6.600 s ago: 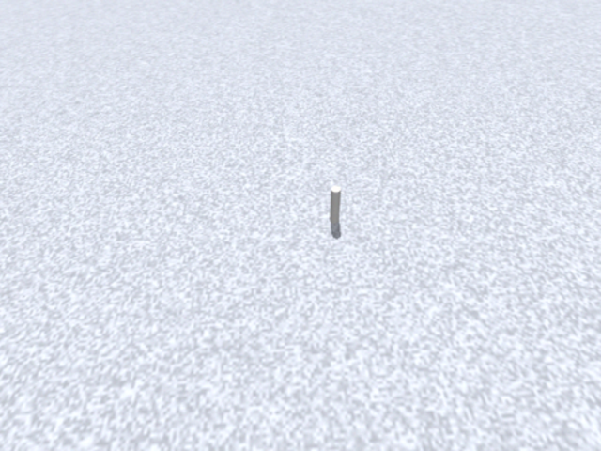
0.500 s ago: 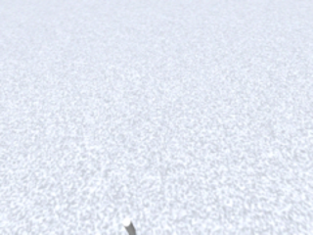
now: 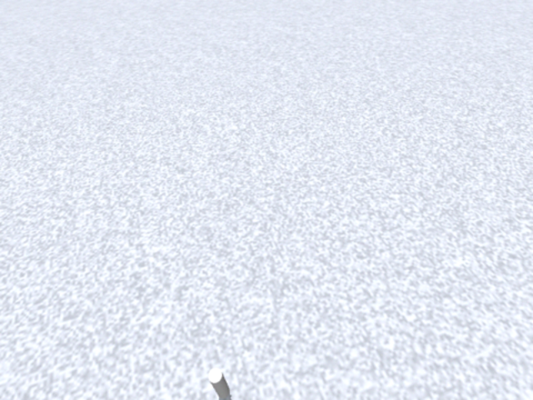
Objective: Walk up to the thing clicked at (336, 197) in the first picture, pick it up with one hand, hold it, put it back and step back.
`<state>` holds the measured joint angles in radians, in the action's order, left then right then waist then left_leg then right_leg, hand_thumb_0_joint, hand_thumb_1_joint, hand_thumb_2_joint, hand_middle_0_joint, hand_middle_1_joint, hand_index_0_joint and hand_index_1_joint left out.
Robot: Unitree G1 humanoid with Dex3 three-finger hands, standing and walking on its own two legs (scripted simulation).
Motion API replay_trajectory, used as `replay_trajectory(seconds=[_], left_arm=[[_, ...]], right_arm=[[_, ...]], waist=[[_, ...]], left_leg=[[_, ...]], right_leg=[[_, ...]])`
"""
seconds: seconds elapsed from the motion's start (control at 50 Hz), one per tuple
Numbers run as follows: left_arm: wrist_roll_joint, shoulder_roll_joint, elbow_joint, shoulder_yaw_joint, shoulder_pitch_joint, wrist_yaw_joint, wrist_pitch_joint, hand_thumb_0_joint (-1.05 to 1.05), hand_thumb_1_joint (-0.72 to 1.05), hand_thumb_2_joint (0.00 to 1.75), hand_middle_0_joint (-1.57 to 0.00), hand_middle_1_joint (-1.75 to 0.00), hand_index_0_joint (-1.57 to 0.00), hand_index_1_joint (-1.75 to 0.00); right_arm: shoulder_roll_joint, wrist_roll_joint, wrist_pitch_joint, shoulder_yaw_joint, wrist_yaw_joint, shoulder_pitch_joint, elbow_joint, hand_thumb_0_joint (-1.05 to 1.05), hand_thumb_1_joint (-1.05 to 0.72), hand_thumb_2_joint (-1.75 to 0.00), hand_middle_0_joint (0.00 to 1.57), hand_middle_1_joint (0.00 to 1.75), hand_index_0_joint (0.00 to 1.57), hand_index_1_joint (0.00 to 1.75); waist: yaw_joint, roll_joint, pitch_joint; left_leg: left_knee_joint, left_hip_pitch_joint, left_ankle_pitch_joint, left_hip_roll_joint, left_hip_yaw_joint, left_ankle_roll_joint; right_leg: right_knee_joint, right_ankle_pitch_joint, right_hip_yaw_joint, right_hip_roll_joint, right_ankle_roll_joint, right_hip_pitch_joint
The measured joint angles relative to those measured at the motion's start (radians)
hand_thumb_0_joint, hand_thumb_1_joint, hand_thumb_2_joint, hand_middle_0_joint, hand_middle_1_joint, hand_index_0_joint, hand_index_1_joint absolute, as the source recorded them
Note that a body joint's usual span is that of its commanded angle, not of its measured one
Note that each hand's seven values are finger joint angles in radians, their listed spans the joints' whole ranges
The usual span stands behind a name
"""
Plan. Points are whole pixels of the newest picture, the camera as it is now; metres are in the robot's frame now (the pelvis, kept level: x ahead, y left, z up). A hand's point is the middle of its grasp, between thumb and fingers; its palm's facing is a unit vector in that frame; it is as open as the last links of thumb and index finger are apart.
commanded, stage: stand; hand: left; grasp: from the side
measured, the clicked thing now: (219, 383) +0.34 +0.20 -0.69
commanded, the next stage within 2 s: go down in 0.60 s
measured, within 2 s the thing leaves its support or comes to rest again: neither
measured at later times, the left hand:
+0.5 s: hand out of the picture +0.07 +0.26 -0.16, palm faces -0.02 -0.94 -0.34, open 7.4 cm
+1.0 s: hand out of the picture +0.16 +0.26 -0.17, palm faces +0.05 -0.95 -0.32, open 12.3 cm
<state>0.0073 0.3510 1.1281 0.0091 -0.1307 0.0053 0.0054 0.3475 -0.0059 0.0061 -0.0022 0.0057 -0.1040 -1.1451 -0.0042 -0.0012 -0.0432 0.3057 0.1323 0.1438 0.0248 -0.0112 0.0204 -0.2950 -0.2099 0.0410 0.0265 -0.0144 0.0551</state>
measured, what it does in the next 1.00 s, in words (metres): stands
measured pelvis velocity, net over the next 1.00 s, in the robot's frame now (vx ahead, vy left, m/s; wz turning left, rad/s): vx -0.01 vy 0.00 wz -0.01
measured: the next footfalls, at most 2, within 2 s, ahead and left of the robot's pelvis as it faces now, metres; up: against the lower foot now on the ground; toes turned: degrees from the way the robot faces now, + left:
none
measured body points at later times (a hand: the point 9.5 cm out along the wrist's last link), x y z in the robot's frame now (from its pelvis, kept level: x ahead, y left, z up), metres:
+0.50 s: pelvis +0.00 +0.00 +0.00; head +0.01 +0.00 +0.45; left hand +0.07 +0.31 -0.13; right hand +0.08 -0.30 -0.13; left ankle +0.01 +0.13 -0.75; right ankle -0.03 -0.12 -0.75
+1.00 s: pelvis -0.01 +0.00 -0.03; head +0.05 +0.01 +0.42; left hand +0.16 +0.31 -0.15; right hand +0.08 -0.27 -0.15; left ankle +0.01 +0.13 -0.75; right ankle -0.03 -0.12 -0.75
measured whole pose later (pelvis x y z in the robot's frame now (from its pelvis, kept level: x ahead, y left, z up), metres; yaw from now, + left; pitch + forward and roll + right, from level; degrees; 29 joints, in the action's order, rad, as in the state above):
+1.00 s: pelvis -0.01 +0.00 -0.03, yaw +0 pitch +8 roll +0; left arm 0.07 0.36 1.04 0.21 0.06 0.06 0.01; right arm 0.24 0.02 0.03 0.03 -0.02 -0.23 -0.78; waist 0.02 -0.02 0.01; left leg 0.65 0.52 0.28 0.04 -0.01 0.02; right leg -0.65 -0.35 0.03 0.02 -0.01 0.44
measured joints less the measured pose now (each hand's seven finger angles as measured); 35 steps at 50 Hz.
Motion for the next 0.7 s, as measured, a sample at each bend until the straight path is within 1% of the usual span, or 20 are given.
replay_trajectory(seconds=[0.7], left_arm=[[0.0,0.001,-0.006,-0.004,0.002,-0.001,0.0,0.0,0.9,0.89,-0.2,-0.3,-0.2,-0.3]], right_arm=[[0.0,0.0,0.002,0.003,0.0,0.001,0.005,0.0,-0.91,-0.89,0.2,0.3,0.2,0.3]], waist=[[0.001,0.001,0.002]], left_leg=[[-0.005,-0.005,0.002,-0.005,-0.005,-0.004]], right_leg=[[-0.005,-0.006,-0.005,0.006,-0.004,0.001]])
